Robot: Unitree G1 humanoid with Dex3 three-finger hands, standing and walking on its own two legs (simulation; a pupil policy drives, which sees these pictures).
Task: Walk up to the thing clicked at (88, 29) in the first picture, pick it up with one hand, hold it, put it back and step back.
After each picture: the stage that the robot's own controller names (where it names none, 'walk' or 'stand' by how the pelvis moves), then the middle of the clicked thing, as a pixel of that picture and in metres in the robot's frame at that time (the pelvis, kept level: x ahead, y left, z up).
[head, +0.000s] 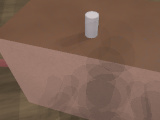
stand; (91, 25) +0.68 -0.04 +0.03
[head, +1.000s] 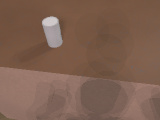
walk; (52, 32) +0.57 +0.16 +0.06
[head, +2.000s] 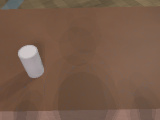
stand; (32, 62) +0.43 +0.20 +0.04
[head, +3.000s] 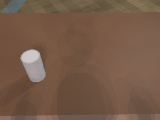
stand; (34, 66) +0.43 +0.19 +0.03
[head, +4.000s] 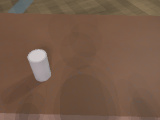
stand; (40, 65) +0.43 +0.17 +0.03
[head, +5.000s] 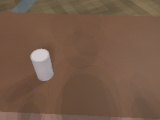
stand; (42, 65) +0.43 +0.17 +0.03
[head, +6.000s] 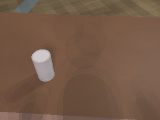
rise first; (43, 66) +0.43 +0.16 +0.03
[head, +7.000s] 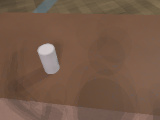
rise first; (49, 59) +0.46 +0.19 +0.03
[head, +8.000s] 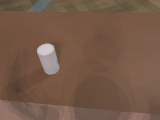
go down; (48, 59) +0.46 +0.18 +0.03
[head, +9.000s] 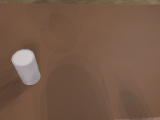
go down; (27, 68) +0.40 +0.17 +0.04
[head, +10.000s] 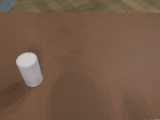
go down; (30, 70) +0.41 +0.17 +0.04
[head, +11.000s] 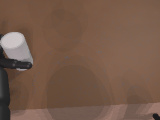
close; (18, 52) +0.44 +0.18 +0.07
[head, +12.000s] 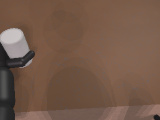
lift; (17, 49) +0.45 +0.19 +0.08
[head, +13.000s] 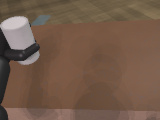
lift; (21, 41) +0.35 +0.17 +0.26
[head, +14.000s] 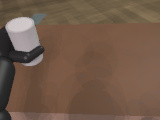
hold; (26, 42) +0.34 +0.16 +0.25
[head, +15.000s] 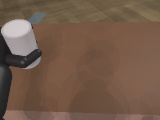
hold; (23, 45) +0.33 +0.16 +0.25
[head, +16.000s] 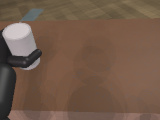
crouch; (23, 47) +0.35 +0.17 +0.22
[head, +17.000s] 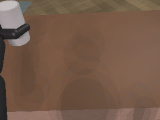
lower; (13, 24) +0.45 +0.19 +0.23
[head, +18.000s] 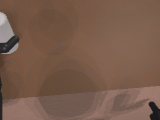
lower; (1, 34) +0.49 +0.20 +0.10
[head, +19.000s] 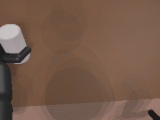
lower; (14, 45) +0.46 +0.19 +0.09
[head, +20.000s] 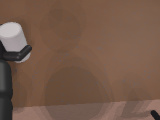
lower; (15, 43) +0.46 +0.19 +0.08
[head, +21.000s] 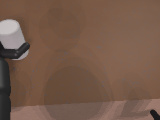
lower; (13, 41) +0.47 +0.19 +0.09
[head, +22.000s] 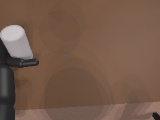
open; (18, 46) +0.45 +0.18 +0.08
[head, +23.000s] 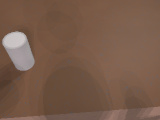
sink last; (20, 52) +0.44 +0.18 +0.08
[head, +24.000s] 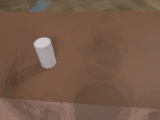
stand; (45, 53) +0.49 +0.19 +0.05
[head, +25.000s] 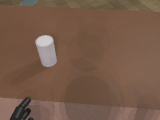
stand; (46, 51) +0.49 +0.17 +0.04
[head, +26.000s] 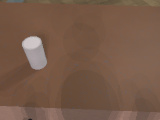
stand; (35, 53) +0.46 +0.19 +0.04
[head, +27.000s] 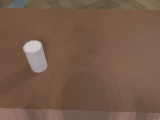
stand; (36, 57) +0.46 +0.19 +0.03
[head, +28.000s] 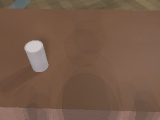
stand; (37, 56) +0.47 +0.19 +0.03
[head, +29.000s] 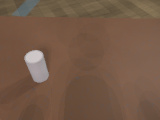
walk; (37, 66) +0.43 +0.19 +0.03
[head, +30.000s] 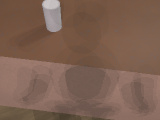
walk; (52, 16) +0.61 +0.13 +0.04
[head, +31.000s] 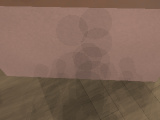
walk; out of the picture +0.92 +0.20 +0.07
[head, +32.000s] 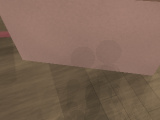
stand; out of the picture +1.18 +0.15 +0.05
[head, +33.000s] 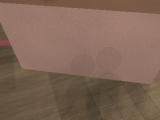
stand; out of the picture +1.17 +0.13 +0.03
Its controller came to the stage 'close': yes
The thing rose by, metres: 0.24
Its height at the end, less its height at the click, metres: +0.00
